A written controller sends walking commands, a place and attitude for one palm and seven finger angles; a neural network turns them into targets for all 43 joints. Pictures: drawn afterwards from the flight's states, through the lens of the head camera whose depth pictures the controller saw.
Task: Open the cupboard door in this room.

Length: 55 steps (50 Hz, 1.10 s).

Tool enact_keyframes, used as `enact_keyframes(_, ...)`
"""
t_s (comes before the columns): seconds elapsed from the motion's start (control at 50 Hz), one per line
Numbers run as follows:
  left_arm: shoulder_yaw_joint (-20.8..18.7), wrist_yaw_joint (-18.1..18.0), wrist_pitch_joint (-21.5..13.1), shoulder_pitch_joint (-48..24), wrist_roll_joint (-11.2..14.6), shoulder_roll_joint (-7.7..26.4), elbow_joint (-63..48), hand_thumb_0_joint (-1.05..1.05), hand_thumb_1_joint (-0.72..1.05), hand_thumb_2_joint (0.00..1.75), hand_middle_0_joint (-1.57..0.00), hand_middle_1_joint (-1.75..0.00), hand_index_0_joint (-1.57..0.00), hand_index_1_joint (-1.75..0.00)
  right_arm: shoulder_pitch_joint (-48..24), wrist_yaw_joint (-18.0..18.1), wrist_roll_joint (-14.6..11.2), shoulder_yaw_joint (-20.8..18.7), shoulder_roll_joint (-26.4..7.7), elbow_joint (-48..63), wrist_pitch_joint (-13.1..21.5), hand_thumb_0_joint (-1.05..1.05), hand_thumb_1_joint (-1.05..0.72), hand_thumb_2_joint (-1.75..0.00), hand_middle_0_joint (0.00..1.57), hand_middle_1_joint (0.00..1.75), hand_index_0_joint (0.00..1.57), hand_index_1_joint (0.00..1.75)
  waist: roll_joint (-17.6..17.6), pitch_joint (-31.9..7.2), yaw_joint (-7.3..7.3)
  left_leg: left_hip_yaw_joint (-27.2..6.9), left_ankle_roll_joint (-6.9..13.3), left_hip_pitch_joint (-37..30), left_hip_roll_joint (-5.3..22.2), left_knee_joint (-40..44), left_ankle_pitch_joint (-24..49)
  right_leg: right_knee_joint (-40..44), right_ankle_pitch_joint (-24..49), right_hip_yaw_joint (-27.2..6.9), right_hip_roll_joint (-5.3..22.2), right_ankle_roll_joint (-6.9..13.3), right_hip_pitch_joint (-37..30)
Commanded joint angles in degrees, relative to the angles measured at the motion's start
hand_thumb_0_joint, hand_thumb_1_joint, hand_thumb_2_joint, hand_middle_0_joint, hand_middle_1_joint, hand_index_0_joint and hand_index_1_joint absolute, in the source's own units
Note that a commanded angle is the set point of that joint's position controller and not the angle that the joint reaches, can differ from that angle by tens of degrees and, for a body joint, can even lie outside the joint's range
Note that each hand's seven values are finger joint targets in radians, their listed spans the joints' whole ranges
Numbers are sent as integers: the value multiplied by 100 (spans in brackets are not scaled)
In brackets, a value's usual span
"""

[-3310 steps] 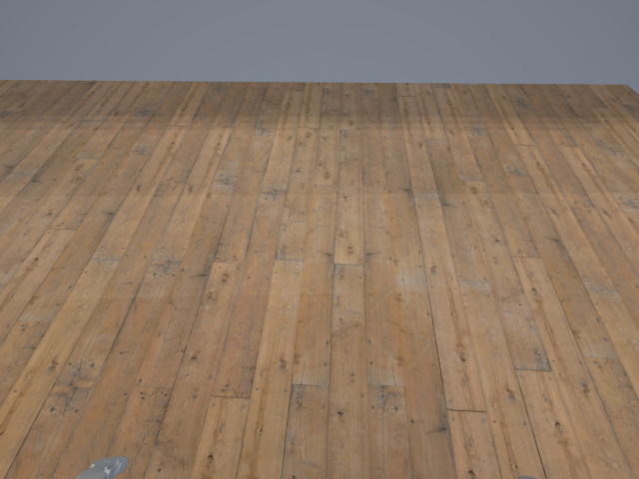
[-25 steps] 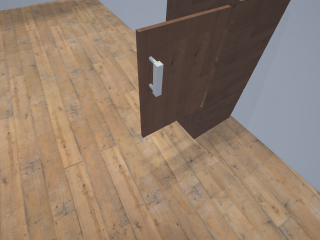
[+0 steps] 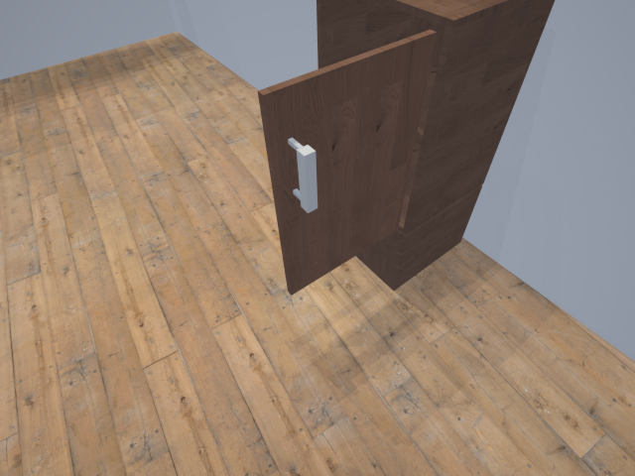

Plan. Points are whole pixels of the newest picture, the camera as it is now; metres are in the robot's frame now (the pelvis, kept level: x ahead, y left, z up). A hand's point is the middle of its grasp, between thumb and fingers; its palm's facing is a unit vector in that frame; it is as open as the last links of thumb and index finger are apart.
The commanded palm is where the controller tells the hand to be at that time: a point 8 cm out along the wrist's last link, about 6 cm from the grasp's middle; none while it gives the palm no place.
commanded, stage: let the arm hang, fingers relaxed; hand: left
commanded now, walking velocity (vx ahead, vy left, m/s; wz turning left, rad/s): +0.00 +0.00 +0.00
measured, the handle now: (301, 175) +0.64 +0.07 +0.00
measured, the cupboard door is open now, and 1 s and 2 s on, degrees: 89 89 89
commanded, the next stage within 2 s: look to check the result in 0.20 s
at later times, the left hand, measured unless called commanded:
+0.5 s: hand out of the picture +0.07 +0.21 -0.16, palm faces +0.00 -0.95 -0.32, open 7.4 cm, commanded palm none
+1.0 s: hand out of the picture +0.10 +0.19 -0.16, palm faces -0.01 -0.95 -0.31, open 7.4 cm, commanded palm none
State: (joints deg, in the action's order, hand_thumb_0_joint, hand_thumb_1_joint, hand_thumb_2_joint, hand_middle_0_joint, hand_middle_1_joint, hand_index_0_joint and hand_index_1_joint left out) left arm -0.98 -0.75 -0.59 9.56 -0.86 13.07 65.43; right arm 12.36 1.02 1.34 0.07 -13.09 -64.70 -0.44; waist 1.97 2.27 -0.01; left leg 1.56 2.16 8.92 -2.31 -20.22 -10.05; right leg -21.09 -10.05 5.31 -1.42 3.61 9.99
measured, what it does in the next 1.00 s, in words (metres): stands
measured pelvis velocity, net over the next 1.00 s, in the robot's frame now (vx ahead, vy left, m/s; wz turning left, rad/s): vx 0.03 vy -0.03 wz -0.01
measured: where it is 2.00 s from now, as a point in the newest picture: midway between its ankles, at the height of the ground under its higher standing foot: outside the picture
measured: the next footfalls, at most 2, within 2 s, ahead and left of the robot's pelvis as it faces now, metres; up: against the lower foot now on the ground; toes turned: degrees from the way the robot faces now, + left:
none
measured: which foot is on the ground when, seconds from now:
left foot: down 0.00-1.00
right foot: down 0.00-1.00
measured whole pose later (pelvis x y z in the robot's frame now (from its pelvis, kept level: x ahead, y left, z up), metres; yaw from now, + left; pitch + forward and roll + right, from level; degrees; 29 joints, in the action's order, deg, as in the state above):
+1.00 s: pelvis +0.03 -0.03 +0.00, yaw -1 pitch -1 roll +0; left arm -1.2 -1.1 -1.0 7.1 -0.6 14.5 65.4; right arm 10.2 1.4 1.1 0.0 -15.8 -64.4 -0.7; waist 1.8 2.9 -0.4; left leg 1.3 -0.4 5.4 0.5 -18.1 -11.6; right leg -16.0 -10.0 5.1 -4.5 5.6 5.4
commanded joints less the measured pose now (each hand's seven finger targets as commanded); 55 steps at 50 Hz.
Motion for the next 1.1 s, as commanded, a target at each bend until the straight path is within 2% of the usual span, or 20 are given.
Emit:
enact_keyframes(0.0,-141,-83,-106,52,24,967,-164,0,90,90,-20,-30,-20,-30,21,60,-10,-128,-819,162,126,0,-90,-90,20,30,20,30,-3,-28,11,-802,57,193,849,480,372,475,105,-924,860,44,-223)
enact_keyframes(0.1,-157,-84,-135,-100,24,1013,-199,0,90,90,-20,-30,-20,-30,-110,64,-17,-138,-909,185,151,0,-90,-90,20,30,20,30,-52,-134,-2,-779,25,46,873,491,638,490,478,-908,886,30,-351)
enact_keyframes(0.16,-156,-76,-138,-149,28,1043,-205,0,90,90,-20,-30,-20,-30,-166,63,-15,-136,-952,178,143,0,-90,-90,20,30,20,30,-40,-73,-8,-751,1,10,859,521,547,576,401,-936,888,17,-318)
enact_keyframes(0.18,-171,-83,-149,-140,20,1066,-220,0,90,90,-20,-30,-20,-30,-177,66,-20,-146,-983,201,139,0,-90,-90,20,30,20,30,-165,-111,-3,-745,16,-29,855,479,578,608,463,-943,885,2,-337)
enact_keyframes(0.22,-164,-80,-143,-204,27,1082,-218,0,90,90,-20,-30,-20,-30,-187,58,-18,-150,-985,178,126,0,-90,-90,20,30,20,30,-182,-40,-26,-718,-1,-17,837,509,446,670,320,-977,899,-12,-302)
enact_keyframes(0.36,-186,-92,-168,-233,38,1165,-226,0,90,90,-20,-30,-20,-30,-217,69,-26,-168,-1066,213,112,0,-90,-90,20,30,20,30,-182,-272,-55,-656,-18,-180,835,418,553,709,742,-1010,921,-71,-475)
enact_keyframes(0.56,-204,-126,-160,-198,51,1252,-193,0,90,90,-20,-30,-20,-30,-177,92,-38,-174,-1110,207,70,0,-90,-90,20,30,20,30,-247,-324,-56,-531,-28,-240,808,310,561,744,1265,-1036,950,-249,-633)
enact_keyframes(0.58,-213,-133,-165,-194,47,1272,-196,0,90,90,-20,-30,-20,-30,-176,97,-43,-181,-1134,226,66,0,-90,-90,20,30,20,30,-350,-332,-55,-520,-29,-268,814,286,604,730,1350,-1011,928,-265,-617)
enact_keyframes(0.68,-217,-143,-158,-188,50,1292,-195,0,90,90,-20,-30,-20,-30,-148,103,-43,-185,-1145,232,50,0,-90,-90,20,30,20,30,-260,-281,-50,-479,-41,-245,804,255,552,763,1442,-1036,941,-327,-645)
enact_keyframes(0.76,-211,-135,-148,-234,58,1269,-200,0,90,90,-20,-30,-20,-30,-139,102,-36,-171,-1121,213,49,0,-90,-90,20,30,20,30,-158,-210,-55,-508,-52,-205,828,326,515,779,1325,-1060,937,-292,-663)
enact_keyframes(0.8,-222,-136,-147,-235,50,1276,-197,0,90,90,-20,-30,-20,-30,-116,98,-35,-167,-1100,221,54,0,-90,-90,20,30,20,30,-229,-144,-53,-498,-50,-180,826,334,530,798,1302,-1037,932,-315,-635)
enact_keyframes(0.88,-220,-141,-158,-216,53,1262,-218,0,90,90,-20,-30,-20,-30,-108,105,-38,-169,-1131,242,68,0,-90,-90,20,30,20,30,-253,-265,-36,-503,-47,-245,841,322,642,756,1461,-1014,918,-309,-712)
enact_keyframes(0.96,-192,-123,-148,-239,61,1226,-221,0,90,90,-20,-30,-20,-30,-109,101,-29,-151,-1105,216,72,0,-90,-90,20,30,20,30,-121,-191,-43,-523,-58,-230,867,390,601,765,1272,-1034,915,-245,-653)
enact_keyframes(1.06,-191,-124,-163,-234,60,1226,-231,0,90,90,-20,-30,-20,-30,-66,105,-33,-155,-1113,215,92,0,-90,-90,20,30,20,30,-196,-315,-47,-529,-50,-298,884,401,699,737,1400,-1044,901,-222,-718)
enact_keyframes(1.08,-203,-129,-163,-228,53,1227,-241,0,90,90,-20,-30,-20,-30,-89,110,-40,-154,-1119,225,90,0,-90,-90,20,30,20,30,-241,-234,-37,-523,-46,-291,885,389,724,736,1415,-1013,890,-235,-652)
